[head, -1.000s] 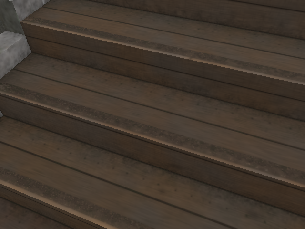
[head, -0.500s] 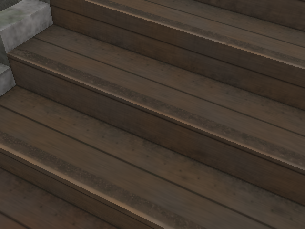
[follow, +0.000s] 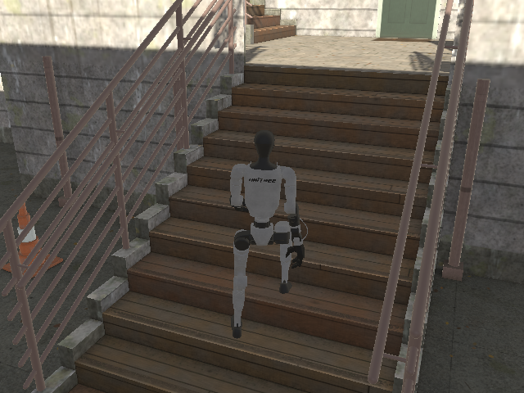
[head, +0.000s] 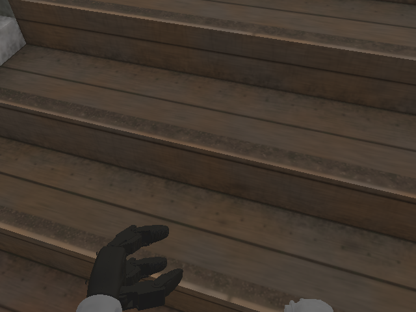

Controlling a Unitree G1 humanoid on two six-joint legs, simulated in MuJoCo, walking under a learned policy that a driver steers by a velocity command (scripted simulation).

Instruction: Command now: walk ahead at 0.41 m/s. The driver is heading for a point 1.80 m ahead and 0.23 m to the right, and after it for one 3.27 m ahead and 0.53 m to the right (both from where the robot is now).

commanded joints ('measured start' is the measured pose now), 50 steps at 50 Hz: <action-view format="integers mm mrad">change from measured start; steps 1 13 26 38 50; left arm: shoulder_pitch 49 262 746 648 354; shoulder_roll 17 50 189 330 -2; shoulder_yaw -4 29 104 77 11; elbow -49 338 378 398 107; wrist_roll -18 26 33 -48 16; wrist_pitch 1 -83 -157 -156 -110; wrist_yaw -8 6 26 8 -4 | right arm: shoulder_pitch -142 -289 -560 -403 -197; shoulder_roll -202 10 -33 -21 7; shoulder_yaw -44 38 9 62 30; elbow -148 -445 -452 -552 -123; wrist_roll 13 3 -13 54 -8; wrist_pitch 1 78 89 100 -8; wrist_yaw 3 53 100 92 76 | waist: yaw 102 -61 147 -75 153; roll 69 -141 -63 -237 -59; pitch -43 173 111 -128 65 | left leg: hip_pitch -195 -888 -1261 -109 -341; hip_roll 175 -124 -41 -149 133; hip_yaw -69 -218 -49 190 -331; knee -263 1755 1521 1101 137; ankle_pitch -119 136 -89 -93 -172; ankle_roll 125 -13 -16 150 150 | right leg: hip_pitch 483 497 1420 941 152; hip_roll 15 -25 -116 -132 109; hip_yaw -55 394 303 -42 142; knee -380 -1433 -1726 -1629 132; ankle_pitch -168 -271 159 1964 405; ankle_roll -18 -3 -197 -81 -30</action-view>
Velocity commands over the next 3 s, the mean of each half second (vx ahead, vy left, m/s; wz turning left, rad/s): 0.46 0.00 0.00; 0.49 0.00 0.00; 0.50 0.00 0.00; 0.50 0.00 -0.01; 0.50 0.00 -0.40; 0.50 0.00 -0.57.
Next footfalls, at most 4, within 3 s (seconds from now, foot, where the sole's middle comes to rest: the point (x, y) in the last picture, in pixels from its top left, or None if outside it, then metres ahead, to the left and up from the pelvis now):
0.08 right None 0.12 -0.17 -0.62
0.78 left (202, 243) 0.59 0.03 -0.45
1.36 right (244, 120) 0.88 -0.11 -0.28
1.92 left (171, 0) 1.28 0.09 -0.11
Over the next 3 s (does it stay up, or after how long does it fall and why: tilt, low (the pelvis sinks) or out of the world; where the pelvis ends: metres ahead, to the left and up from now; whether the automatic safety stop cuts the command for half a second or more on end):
stays up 1.69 -0.02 0.85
